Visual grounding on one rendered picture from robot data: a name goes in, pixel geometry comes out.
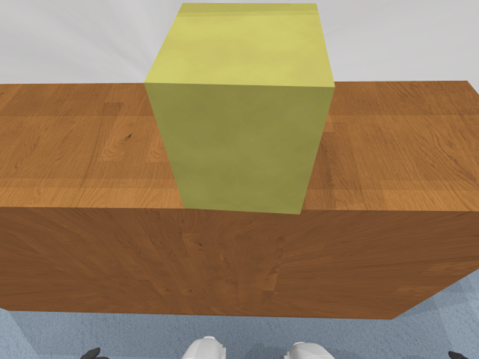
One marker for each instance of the pedestal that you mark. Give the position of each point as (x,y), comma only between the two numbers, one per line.
(92,221)

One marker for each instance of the robot thigh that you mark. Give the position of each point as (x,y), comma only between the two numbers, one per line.
(205,349)
(307,351)

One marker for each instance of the carton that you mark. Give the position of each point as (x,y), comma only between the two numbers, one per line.
(241,93)

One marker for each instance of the left robot thigh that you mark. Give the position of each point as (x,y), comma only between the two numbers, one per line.
(205,349)

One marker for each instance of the right robot thigh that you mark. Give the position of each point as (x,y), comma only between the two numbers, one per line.
(307,351)

